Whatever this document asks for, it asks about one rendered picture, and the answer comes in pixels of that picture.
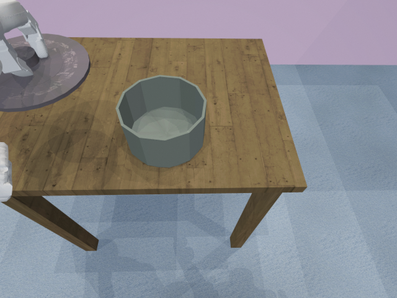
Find left robot hand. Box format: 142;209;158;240
0;0;48;76

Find knob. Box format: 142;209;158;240
14;46;39;68

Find table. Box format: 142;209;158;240
0;37;307;251

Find pot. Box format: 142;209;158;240
116;75;207;168

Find lid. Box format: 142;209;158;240
0;34;91;112

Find left robot upper arm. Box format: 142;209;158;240
0;142;12;202

